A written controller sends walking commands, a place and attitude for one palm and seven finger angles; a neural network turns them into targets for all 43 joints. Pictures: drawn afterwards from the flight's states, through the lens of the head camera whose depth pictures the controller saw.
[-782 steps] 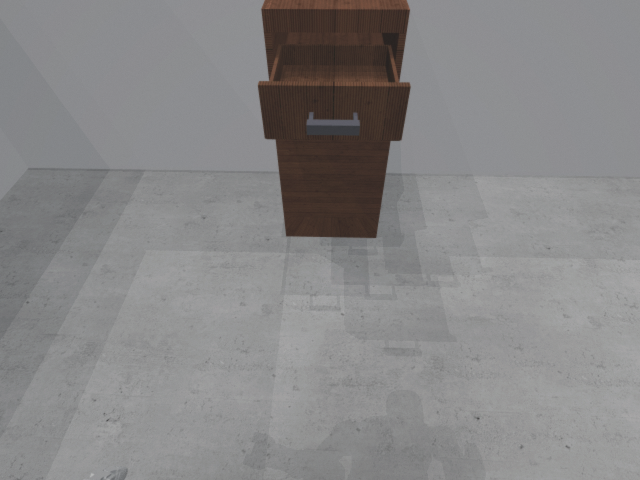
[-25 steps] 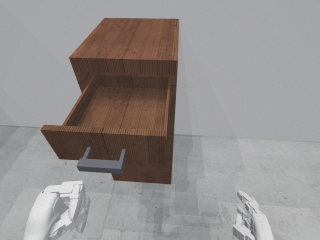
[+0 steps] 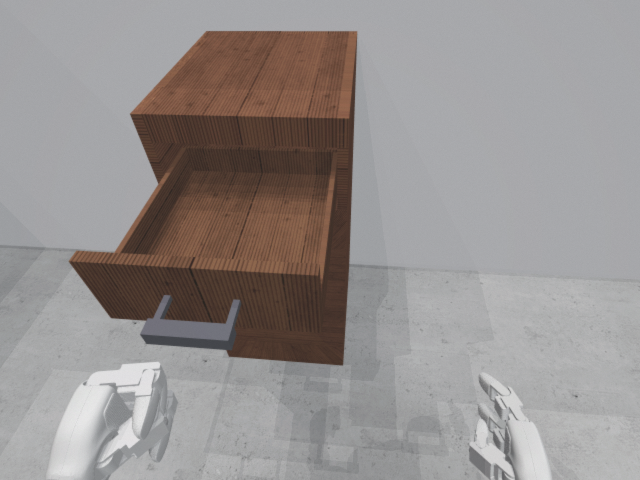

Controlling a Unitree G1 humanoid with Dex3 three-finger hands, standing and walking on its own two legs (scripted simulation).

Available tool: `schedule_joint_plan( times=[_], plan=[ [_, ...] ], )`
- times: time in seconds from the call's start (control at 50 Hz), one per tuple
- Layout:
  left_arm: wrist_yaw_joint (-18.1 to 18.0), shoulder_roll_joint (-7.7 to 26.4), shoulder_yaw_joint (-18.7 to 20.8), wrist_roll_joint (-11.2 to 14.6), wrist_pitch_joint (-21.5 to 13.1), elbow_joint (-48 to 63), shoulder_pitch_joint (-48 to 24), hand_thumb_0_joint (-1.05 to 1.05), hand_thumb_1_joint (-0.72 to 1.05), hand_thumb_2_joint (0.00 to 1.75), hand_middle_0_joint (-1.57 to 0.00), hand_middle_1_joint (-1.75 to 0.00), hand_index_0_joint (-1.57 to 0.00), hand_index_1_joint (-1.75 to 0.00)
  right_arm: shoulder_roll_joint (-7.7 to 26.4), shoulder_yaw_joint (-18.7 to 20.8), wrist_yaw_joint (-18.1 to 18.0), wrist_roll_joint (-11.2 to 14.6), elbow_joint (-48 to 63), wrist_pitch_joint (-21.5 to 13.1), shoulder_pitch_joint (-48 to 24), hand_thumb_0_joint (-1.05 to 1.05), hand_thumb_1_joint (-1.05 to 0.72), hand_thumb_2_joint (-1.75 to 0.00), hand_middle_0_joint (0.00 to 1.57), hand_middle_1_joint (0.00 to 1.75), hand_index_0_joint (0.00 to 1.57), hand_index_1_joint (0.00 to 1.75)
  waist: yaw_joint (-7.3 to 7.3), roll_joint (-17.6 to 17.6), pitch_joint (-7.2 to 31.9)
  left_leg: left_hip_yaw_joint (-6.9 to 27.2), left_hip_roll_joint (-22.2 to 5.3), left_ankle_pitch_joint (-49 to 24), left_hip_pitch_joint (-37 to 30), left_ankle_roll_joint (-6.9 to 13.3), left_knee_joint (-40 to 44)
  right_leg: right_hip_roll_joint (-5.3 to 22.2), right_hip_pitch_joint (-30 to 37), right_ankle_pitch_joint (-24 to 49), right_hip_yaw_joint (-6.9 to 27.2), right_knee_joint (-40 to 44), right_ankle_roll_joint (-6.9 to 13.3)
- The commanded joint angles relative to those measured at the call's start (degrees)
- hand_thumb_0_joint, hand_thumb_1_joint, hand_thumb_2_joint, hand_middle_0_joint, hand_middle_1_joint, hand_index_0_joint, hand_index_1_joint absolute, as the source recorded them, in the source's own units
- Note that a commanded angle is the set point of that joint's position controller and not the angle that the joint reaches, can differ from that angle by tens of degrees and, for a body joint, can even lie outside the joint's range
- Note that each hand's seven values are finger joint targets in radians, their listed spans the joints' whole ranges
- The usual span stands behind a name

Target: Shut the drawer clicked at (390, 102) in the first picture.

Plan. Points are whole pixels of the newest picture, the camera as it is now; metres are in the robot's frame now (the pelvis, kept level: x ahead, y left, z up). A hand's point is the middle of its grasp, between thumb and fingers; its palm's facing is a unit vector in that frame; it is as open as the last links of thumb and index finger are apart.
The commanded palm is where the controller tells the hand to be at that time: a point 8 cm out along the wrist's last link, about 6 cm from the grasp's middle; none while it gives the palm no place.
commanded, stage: bring the fist close to the handle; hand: left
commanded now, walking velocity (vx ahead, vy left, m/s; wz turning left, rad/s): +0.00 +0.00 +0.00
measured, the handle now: (194, 319) +0.32 +0.21 +0.02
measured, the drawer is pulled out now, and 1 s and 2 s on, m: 0.30 0.30 0.25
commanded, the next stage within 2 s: push the drawer shut in 1.20 s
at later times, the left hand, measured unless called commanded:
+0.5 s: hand (187, 409) +0.19 +0.17 +0.05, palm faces -0.02 -1.00 -0.04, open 3.3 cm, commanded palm +0.16 +0.23 +0.05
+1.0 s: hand (204, 389) +0.22 +0.17 +0.02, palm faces -0.03 -1.00 -0.04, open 3.3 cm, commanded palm +0.19 +0.23 +0.02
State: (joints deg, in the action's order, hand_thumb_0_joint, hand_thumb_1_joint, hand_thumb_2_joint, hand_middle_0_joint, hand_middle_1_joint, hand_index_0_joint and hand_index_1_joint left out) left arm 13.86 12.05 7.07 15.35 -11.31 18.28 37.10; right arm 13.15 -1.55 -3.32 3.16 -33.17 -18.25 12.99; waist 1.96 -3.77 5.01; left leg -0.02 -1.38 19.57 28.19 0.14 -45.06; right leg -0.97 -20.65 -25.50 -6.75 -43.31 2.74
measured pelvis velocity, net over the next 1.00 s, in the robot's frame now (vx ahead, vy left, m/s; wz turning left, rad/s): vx -0.01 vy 0.02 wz -0.03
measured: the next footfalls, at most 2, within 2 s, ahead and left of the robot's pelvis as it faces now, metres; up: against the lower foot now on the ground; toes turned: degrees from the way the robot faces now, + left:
none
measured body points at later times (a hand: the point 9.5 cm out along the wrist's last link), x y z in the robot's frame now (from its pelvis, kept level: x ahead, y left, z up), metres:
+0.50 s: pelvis -0.01 +0.01 -0.02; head +0.02 +0.00 +0.43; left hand +0.18 +0.22 +0.06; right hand +0.17 -0.23 -0.09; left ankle +0.04 +0.12 -0.71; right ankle -0.03 -0.08 -0.71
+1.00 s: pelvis -0.01 +0.02 -0.04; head +0.04 +0.01 +0.41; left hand +0.22 +0.22 +0.03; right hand +0.15 -0.22 -0.12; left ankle +0.04 +0.12 -0.71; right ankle -0.03 -0.08 -0.71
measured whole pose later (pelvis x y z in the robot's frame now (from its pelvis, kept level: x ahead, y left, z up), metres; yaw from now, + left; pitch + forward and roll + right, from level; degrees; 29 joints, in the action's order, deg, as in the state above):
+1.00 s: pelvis -0.01 +0.02 -0.04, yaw -2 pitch +12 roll -2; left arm 7.5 11.0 4.2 12.1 -19.6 4.6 23.3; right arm 12.8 -1.0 -1.6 1.4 -30.0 -8.2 13.9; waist -1.5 -2.5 7.1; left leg -1.3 -1.7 24.3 46.4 1.3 -58.8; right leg -0.4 -39.4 -30.3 -5.4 -57.8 1.9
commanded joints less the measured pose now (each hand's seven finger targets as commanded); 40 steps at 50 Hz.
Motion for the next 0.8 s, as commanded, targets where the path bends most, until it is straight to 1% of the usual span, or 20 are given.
schedule_joint_plan(
  times=[0.0,0.02,0.04,0.06,0.08,0.14,0.18,0.28,0.32,0.42,0.44,0.46,0.52,0.54,0.58,0.66,0.72,0.74,0.76,0.78],
  plan=[
    [0.1,5.9,4.6,0.9,-5.6,10.6,-2.3,0.0,0.9,0.9,-1.4,-1.6,-1.4,-1.6,5.9,2.9,-0.3,-0.2,9.1,-3.4,-5.6,0.0,-0.9,-0.9,0.2,0.3,0.2,0.3,-0.89,4.3,2.9,1.1,1.6,-8.7,-5.4,2.1,4.0,1.4,-4.5,15.1,5.7,8.9,-2.8],
    [0.2,5.7,4.3,1.0,-6.1,10.9,-2.4,0.0,0.9,0.9,-1.4,-1.6,-1.4,-1.6,6.0,2.9,-0.2,-0.3,9.4,-3.3,-5.7,0.0,-0.9,-0.9,0.2,0.3,0.2,0.3,-0.86,3.8,3.9,1.2,1.8,-9.3,-5.3,2.2,3.7,1.6,-4.4,16.2,5.9,8.4,-2.9],
    [-0.3,7.1,6.1,0.6,-6.2,9.5,-2.3,0.0,0.9,0.9,-1.4,-1.6,-1.4,-1.6,5.9,3.1,-0.2,-0.4,8.7,-2.9,-5.9,0.0,-0.9,-0.9,0.2,0.3,0.2,0.3,-0.73,3.6,3.7,1.0,1.7,-9.5,-4.9,2.2,3.3,1.5,-4.4,16.6,6.1,8.6,-2.8],
    [-0.1,5.7,4.9,0.9,-6.5,8.7,-2.5,0.0,0.9,0.9,-1.4,-1.6,-1.4,-1.6,5.8,3.0,-0.1,-0.4,8.9,-2.6,-5.6,0.0,-0.9,-0.9,0.2,0.3,0.2,0.3,-1.06,3.9,3.4,1.0,1.8,-9.1,-4.3,2.1,3.2,1.7,-4.7,16.6,6.4,8.4,-3.0],
    [0.1,5.9,5.5,1.0,-6.8,7.4,-2.6,0.0,0.9,0.9,-1.4,-1.6,-1.4,-1.6,5.8,3.2,-0.1,-0.4,8.8,-2.2,-5.5,0.0,-0.9,-0.9,0.2,0.3,0.2,0.3,-1.14,5.5,3.5,1.0,1.7,-8.8,-3.9,2.0,3.0,1.7,-5.0,16.4,6.2,8.2,-3.1],
    [0.3,6.8,6.5,1.0,-7.9,6.0,-2.9,0.0,0.9,0.9,-1.4,-1.6,-1.4,-1.6,6.2,3.4,-0.1,-0.5,8.6,-1.4,-5.9,0.0,-0.9,-0.9,0.2,0.3,0.2,0.3,-0.98,3.7,4.4,0.9,1.9,-9.8,-3.1,2.0,2.1,1.9,-4.8,18.2,6.7,7.4,-3.1],
    [0.7,5.5,4.9,1.0,-8.6,5.8,-4.3,0.0,0.9,0.9,-1.4,-1.6,-1.4,-1.6,6.2,3.4,0.0,-0.5,9.0,-1.2,-5.4,0.0,-0.9,-0.9,0.2,0.3,0.2,0.3,-1.43,2.5,4.7,0.7,1.9,-9.6,-3.1,2.0,1.9,1.8,-5.8,17.3,6.2,6.7,-3.0],
    [0.3,4.3,3.3,0.8,-10.4,4.4,-4.3,0.0,0.9,0.9,-1.4,-1.6,-1.4,-1.6,6.5,3.9,0.3,-0.8,9.2,-0.8,-4.9,0.0,-0.9,-0.9,0.2,0.3,0.2,0.3,-1.86,4.4,6.0,1.1,1.7,-9.3,-2.2,2.1,1.0,1.1,-8.0,16.0,5.0,4.6,-2.7],
    [-0.1,4.1,2.4,0.5,-11.0,4.3,-6.1,0.0,0.9,0.9,-1.4,-1.6,-1.4,-1.6,6.6,3.8,0.4,-0.8,9.5,-0.5,-4.9,0.0,-0.9,-0.9,0.2,0.3,0.2,0.3,-2.16,3.4,5.7,1.2,1.7,-8.3,-1.5,2.0,0.8,0.9,-9.5,14.0,4.4,3.5,-2.4],
    [-2.2,4.1,2.2,-0.7,-11.9,3.0,-6.5,0.0,0.9,0.9,-1.4,-1.6,-1.4,-1.6,6.6,3.9,0.6,-1.1,10.1,0.8,-4.6,0.0,-0.9,-0.9,0.2,0.3,0.2,0.3,-1.92,2.9,7.3,1.5,1.4,-7.1,0.3,1.8,-0.4,0.7,-11.5,11.5,3.8,1.1,-2.0],
    [-2.8,4.7,2.6,-1.2,-11.9,2.4,-6.5,0.0,0.9,0.9,-1.4,-1.6,-1.4,-1.6,6.8,4.0,0.6,-1.3,10.0,1.4,-4.9,0.0,-0.9,-0.9,0.2,0.3,0.2,0.3,-2.08,4.4,7.0,1.6,1.3,-6.6,1.1,2.0,-0.7,0.5,-12.2,10.9,3.8,0.9,-2.0],
    [-3.0,3.9,2.0,-1.2,-12.1,2.3,-6.8,0.0,0.9,0.9,-1.4,-1.6,-1.4,-1.6,6.6,3.9,0.6,-1.3,10.4,1.8,-4.8,0.0,-0.9,-0.9,0.2,0.3,0.2,0.3,-1.91,3.2,7.2,1.6,1.3,-6.1,1.5,1.9,-0.9,0.5,-12.7,10.2,3.8,0.4,-1.9],
    [-3.3,3.5,1.0,-1.1,-12.9,2.4,-9.4,0.0,0.9,0.9,-1.4,-1.6,-1.4,-1.6,6.8,3.8,0.6,-1.4,11.0,2.4,-4.5,0.0,-0.9,-0.9,0.2,0.3,0.2,0.3,-2.6,2.6,8.5,1.7,1.1,-4.9,2.4,1.8,-2.1,0.4,-14.6,8.7,3.7,-0.9,-1.9],
    [-3.8,4.6,1.8,-1.8,-13.0,1.5,-10.2,0.0,0.9,0.9,-1.4,-1.6,-1.4,-1.6,7.0,3.8,0.5,-1.4,10.6,2.8,-4.6,0.0,-0.9,-0.9,0.2,0.3,0.2,0.3,-2.76,2.8,7.9,1.9,1.0,-4.0,3.2,1.8,-2.4,0.3,-15.4,7.4,3.9,-1.0,-1.8],
    [-3.9,3.0,-0.4,-1.7,-13.5,1.3,-12.3,0.0,0.9,0.9,-1.4,-1.6,-1.4,-1.6,6.9,3.5,0.6,-1.5,11.2,3.0,-4.3,0.0,-0.9,-0.9,0.2,0.3,0.2,0.3,-3.19,2.3,8.1,2.2,0.9,-2.4,3.9,1.7,-2.9,0.2,-17.1,5.5,3.7,-1.9,-1.8],
    [-4.5,4.1,0.7,-2.2,-13.5,-2.1,-14.9,0.0,0.9,0.9,-1.4,-1.6,-1.4,-1.6,7.3,3.5,0.5,-1.8,11.1,3.9,-3.6,0.0,-0.9,-0.9,0.2,0.3,0.2,0.3,-3.23,2.9,9.6,2.4,0.8,-1.8,6.0,1.7,-4.6,0.1,-18.4,4.8,4.0,-3.5,-1.7],
    [-4.4,3.6,-0.7,-2.2,-13.8,-2.6,-19.9,0.0,0.9,0.9,-1.4,-1.6,-1.4,-1.6,7.6,3.2,0.5,-1.8,11.4,4.0,-3.6,0.0,-0.9,-0.9,0.2,0.3,0.2,0.3,-3.87,2.3,10.9,2.6,0.7,-0.8,6.9,1.6,-5.7,0.1,-19.9,3.6,4.2,-4.5,-1.7],
    [-4.9,4.9,0.8,-2.5,-13.7,-3.8,-20.0,0.0,0.9,0.9,-1.4,-1.6,-1.4,-1.6,7.7,3.3,0.4,-1.9,11.1,4.3,-3.5,0.0,-0.9,-0.9,0.2,0.3,0.2,0.3,-3.51,2.4,10.8,2.8,0.6,-1.0,7.3,1.7,-5.9,0.0,-20.0,3.6,4.2,-4.8,-1.5],
    [-5.0,3.8,0.1,-2.4,-13.6,-4.7,-19.4,0.0,0.9,0.9,-1.4,-1.6,-1.4,-1.6,7.6,3.2,0.6,-1.9,11.4,4.5,-3.4,0.0,-0.9,-0.9,0.2,0.3,0.2,0.3,-3.29,2.3,10.9,2.6,0.7,-0.8,7.6,1.6,-6.0,0.0,-20.1,3.6,4.2,-4.9,-1.5],
    [-5.0,4.5,0.6,-2.3,-13.7,-4.2,-20.4,0.0,0.9,0.9,-1.4,-1.6,-1.4,-1.6,7.7,3.3,0.6,-1.9,11.4,4.6,-3.2,0.0,-0.9,-0.9,0.2,0.3,0.2,0.3,-3.12,2.3,12.7,2.6,0.6,-1.8,7.4,1.6,-6.2,0.0,-19.6,4.6,4.2,-5.5,-1.5]
  ],
)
